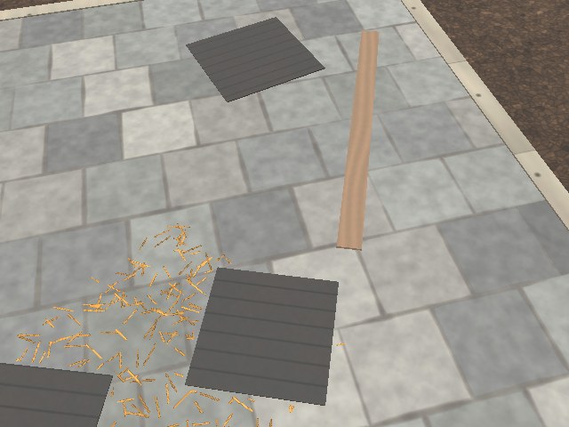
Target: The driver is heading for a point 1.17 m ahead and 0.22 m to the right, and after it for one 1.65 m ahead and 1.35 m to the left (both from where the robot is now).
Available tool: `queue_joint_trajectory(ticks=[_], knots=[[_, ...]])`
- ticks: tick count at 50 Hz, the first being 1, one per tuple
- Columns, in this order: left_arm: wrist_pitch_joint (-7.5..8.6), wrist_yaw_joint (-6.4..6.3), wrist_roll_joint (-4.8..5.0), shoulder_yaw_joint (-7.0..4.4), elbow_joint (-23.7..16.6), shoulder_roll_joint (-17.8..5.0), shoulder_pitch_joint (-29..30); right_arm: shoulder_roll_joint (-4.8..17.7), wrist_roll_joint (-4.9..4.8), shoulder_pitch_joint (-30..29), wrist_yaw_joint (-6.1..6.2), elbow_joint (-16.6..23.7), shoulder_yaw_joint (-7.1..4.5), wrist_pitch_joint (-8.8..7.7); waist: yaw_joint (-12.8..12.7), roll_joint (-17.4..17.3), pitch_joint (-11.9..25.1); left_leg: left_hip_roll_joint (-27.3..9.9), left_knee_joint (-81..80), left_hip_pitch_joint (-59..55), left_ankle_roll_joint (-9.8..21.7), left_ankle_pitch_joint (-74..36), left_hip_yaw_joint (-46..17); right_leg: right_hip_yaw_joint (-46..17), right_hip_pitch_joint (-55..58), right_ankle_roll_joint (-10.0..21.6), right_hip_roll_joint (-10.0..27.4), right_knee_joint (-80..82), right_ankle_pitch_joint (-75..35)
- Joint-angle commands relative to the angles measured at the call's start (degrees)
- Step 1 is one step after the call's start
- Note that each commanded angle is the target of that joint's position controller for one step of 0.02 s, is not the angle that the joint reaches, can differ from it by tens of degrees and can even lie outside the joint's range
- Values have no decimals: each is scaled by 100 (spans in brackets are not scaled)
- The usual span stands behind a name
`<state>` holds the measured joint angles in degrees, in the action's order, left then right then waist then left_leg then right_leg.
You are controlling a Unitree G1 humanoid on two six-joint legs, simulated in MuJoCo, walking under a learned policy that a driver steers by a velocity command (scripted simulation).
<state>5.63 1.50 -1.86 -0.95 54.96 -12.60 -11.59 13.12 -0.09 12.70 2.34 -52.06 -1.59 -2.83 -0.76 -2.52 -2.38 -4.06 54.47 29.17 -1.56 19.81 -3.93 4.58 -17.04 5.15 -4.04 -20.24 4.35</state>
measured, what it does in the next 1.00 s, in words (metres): walks ahead: left foot, then right foot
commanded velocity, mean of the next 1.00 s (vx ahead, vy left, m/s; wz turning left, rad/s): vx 0.35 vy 0.00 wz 0.00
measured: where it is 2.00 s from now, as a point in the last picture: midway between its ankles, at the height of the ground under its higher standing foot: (315, 254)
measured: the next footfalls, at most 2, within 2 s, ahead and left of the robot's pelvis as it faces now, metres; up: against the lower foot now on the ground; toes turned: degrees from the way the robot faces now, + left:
left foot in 0.14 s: +0.11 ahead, +0.15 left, +0.00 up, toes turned -1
right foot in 0.48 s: +0.17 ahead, -0.12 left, +0.00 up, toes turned -3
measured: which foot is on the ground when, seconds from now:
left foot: up 0.00-0.12, down 0.14-0.48, up 0.50-0.94, down 0.96-1.00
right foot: down 0.00-0.20, up 0.22-0.46, down 0.48-0.98, up 1.00-1.00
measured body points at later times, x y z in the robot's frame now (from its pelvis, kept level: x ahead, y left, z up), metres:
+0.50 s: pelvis +0.12 -0.02 +0.00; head +0.13 -0.03 +0.44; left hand +0.23 +0.25 -0.13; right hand +0.09 -0.28 -0.15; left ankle +0.07 +0.15 -0.73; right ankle +0.13 -0.11 -0.74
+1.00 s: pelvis +0.37 +0.01 -0.02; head +0.41 +0.01 +0.42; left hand +0.27 +0.26 -0.16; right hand +0.60 -0.21 -0.11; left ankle +0.49 +0.10 -0.74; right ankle +0.15 -0.11 -0.70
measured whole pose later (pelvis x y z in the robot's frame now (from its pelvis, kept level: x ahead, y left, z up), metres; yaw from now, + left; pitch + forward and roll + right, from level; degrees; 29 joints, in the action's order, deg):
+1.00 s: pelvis +0.37 +0.01 -0.02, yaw -1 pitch +2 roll +0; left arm 3.9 -0.3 0.5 -2.3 62.1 -12.8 -26.2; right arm 12.4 -0.6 -2.7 -2.2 -47.4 -2.9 -6.3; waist -3.9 0.1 -2.8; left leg 0.6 32.8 29.6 5.4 5.4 3.9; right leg -0.3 -1.2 0.8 0.9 -41.1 27.0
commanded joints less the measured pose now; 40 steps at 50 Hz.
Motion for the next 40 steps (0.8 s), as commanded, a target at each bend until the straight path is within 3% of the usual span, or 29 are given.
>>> queue_joint_trajectory(ticks=[1, 4, 7, 8, 9, 10, 11, 12, 13, 14, 16, 19, 21, 23, 24, 25, 26, 27, 28, 30, 31, 34, 37, 40], knots=[[8, -119, 17, -126, -296, -746, 351, 168, 29, 964, 58, -78, -34, 183, 360, 755, 894, -46, -959, -1407, -74, -535, 101, -727, -368, 968, 1482, 625, -2115], [-147, -197, 133, -136, -238, -796, 327, 328, 21, 605, 47, -37, -105, 296, 279, 763, 589, 20, -1698, -1670, 15, -879, 197, -1050, -688, 779, 1461, 823, 933], [-209, -213, 211, -39, -88, -517, 63, 363, 128, 598, 65, -102, -148, 279, 279, 527, 246, -6, -2673, -2022, 288, -811, 211, -1162, -877, 281, 1120, 596, 2610], [-218, -215, 238, -84, -90, -629, -61, 566, 97, 666, 82, -94, -183, 249, 138, 297, 113, -169, -2789, -1840, 466, -132, 44, -1123, -895, 191, 911, 195, 2856], [-252, -264, 282, -125, -88, -624, -253, 992, -1, 657, 72, -222, -331, 228, -23, -554, -99, -177, -3199, -1307, 728, 1466, -234, -522, -949, 74, 439, -72, 3096], [-236, -307, 300, -148, -120, -718, -50, 879, -54, 760, 48, -236, -351, 165, 179, -793, -291, -376, -3852, -1043, 915, 2279, -690, -222, -933, -49, 281, -785, 2988], [-187, -307, 328, -148, -217, -592, 172, 900, -45, 945, 35, -311, -377, 79, 283, -1240, -270, -880, -4444, -1363, 1144, 2501, -1480, 35, -1256, -116, 75, -1645, 2436], [-140, -287, 304, -151, -211, -490, 194, 933, -41, 939, 23, -328, -412, -10, 286, -1379, -238, -1265, -4638, -1618, 1353, 2114, -2112, -114, -1467, -65, 152, -2308, 2036], [-94, -243, 289, -200, -220, -602, 239, 839, -22, 1024, 15, -338, -413, -113, 341, -1179, -115, -1541, -4628, -2006, 1506, 1698, -2434, -407, -1949, -5, 370, -2912, 2208], [-55, -194, 318, -224, -222, -586, 254, 720, -25, 998, -3, -336, -385, -200, 294, -907, 24, -1586, -4507, -2330, 1511, 1290, -2416, -607, -2270, 43, 565, -3263, 2244], [18, -138, 360, -207, -235, -448, 394, 664, -117, 778, -35, -275, -379, -244, 221, -547, 172, -1304, -4472, -2473, 1262, 642, -1785, -546, -2157, 53, 684, -2673, 1978], [30, -103, 306, -155, -181, -264, 507, 860, -137, 691, -68, -306, -443, -189, 184, -629, 275, -814, -4378, -1747, 1091, 73, -849, -58, -781, -117, 389, -1612, 1513], [-23, -104, 329, -188, -10, -334, 164, 945, -201, 710, -82, -355, -478, -147, 5, -591, 270, -693, -4148, -1225, 1064, 249, -617, 142, 167, -167, 216, -945, 910], [-88, -154, 360, -279, 268, -498, -570, 779, -196, 647, -78, -359, -435, -141, -325, -398, 372, -531, -3596, -608, 895, 440, -495, 39, 1240, -121, 243, -687, 888], [-94, -196, 365, -365, 404, -746, -1161, 473, -141, 421, -94, -271, -353, -165, -589, 172, 471, -211, -2422, 64, 628, 210, -94, -856, 2001, 74, 899, -254, 1313], [-118, -230, 319, -540, 443, -1502, -1704, 3, -94, 305, -95, -16, -240, -281, -695, 1856, 635, 397, -430, 1416, 279, 410, 726, -2949, 2868, 687, 2229, 608, 2196], [-30, -167, 220, -500, 526, -1490, -1932, 247, -129, 78, -96, 114, -276, -391, -745, 1866, 576, 333, 882, 2169, 362, 982, 168, -4380, 2709, 1268, 2861, 1058, 3019], [53, -137, 202, -359, 384, -1049, -1430, 519, -224, -31, -145, 147, -329, -448, -485, 1300, 108, -32, 1424, 2631, 548, 476, -101, -4024, 2446, 1146, 2693, 1059, 3160], [100, -88, 199, -284, 251, -809, -1021, 561, -221, 17, -178, 86, -334, -456, -287, 1044, -55, -201, 1477, 2608, 635, -126, -43, -3358, 2187, 912, 2374, 1063, 2612], [90, -26, 216, -206, 133, -644, -668, 520, -92, 39, -161, 14, -370, -438, -72, 714, -115, -413, 987, 2156, 628, -870, 31, -2336, 1717, 606, 1964, 1145, 1054], [54, -31, 192, -170, 183, -537, -785, 443, -92, 44, -172, -2, -368, -411, -44, 750, -71, -416, 795, 1896, 584, -1065, 127, -1944, 1588, 532, 1799, 1172, 400], [-8, -125, 175, -168, 314, -620, -1171, 245, -64, -393, -210, 161, -317, -337, -91, 702, -99, -301, 49, 1792, 387, -1546, 358, -1352, 1541, 572, 1620, 1186, -899], [-29, -205, 191, -186, 315, -763, -1270, 64, -87, -1217, -276, 458, -204, -329, -233, 657, -243, -108, -1292, 1330, 314, -2206, 507, -1016, 1279, 511, 1498, 1306, -977], [-17, -222, 251, -222, 413, -832, -1539, 118, -142, -1757, -371, 630, -153, -318, -362, 689, -376, 39, -1968, 991, 334, -2469, 600, -913, 1397, 520, 1584, 1366, -749]])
